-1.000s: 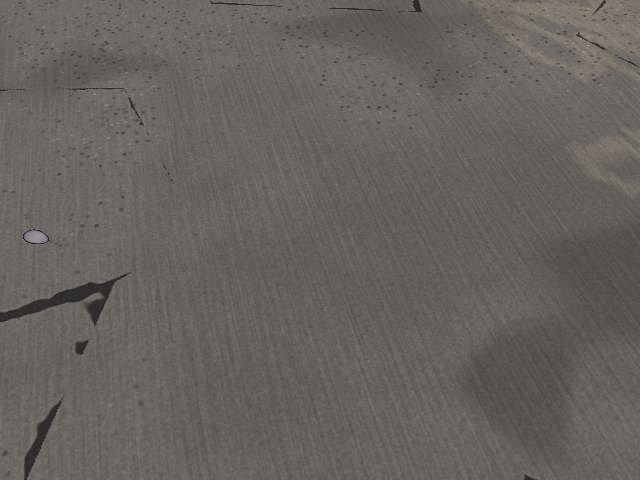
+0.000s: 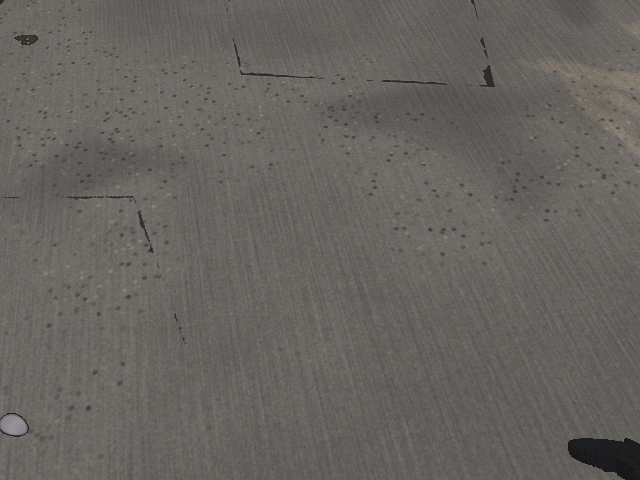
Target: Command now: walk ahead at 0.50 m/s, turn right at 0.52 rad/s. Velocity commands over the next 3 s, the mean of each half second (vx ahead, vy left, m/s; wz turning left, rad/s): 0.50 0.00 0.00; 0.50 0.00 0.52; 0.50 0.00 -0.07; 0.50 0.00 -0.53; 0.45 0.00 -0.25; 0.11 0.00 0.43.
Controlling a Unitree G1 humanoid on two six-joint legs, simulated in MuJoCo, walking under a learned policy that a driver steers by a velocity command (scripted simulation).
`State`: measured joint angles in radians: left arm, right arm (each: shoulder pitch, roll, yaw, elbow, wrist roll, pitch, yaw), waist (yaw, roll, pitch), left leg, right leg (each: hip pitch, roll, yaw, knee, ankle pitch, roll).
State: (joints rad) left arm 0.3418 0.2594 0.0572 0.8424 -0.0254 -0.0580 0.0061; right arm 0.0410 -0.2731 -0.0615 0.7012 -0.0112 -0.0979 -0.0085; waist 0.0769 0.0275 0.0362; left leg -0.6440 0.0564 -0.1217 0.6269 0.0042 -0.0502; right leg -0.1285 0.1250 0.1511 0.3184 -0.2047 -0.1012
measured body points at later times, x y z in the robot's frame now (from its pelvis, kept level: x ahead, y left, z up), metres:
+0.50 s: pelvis +0.28 +0.03 +0.00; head +0.31 +0.04 +0.45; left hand +0.50 +0.27 -0.08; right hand +0.28 -0.25 -0.12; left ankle +0.24 +0.13 -0.75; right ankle +0.43 -0.13 -0.71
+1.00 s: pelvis +0.52 +0.03 -0.01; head +0.55 +0.04 +0.44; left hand +0.44 +0.31 -0.13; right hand +0.81 -0.14 -0.09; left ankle +0.64 +0.22 -0.70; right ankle +0.46 -0.11 -0.75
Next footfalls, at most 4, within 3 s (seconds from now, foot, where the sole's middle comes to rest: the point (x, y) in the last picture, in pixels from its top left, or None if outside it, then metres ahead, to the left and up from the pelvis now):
0.16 left None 0.28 0.13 -0.79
0.62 right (423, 464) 0.50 -0.10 -0.79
1.12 left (269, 367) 0.70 0.24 -0.79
1.66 right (341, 247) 1.05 0.09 -0.79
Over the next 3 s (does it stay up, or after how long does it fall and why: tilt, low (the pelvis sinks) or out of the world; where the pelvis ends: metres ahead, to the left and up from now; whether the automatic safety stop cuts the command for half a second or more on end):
stays up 1.41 0.17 -0.02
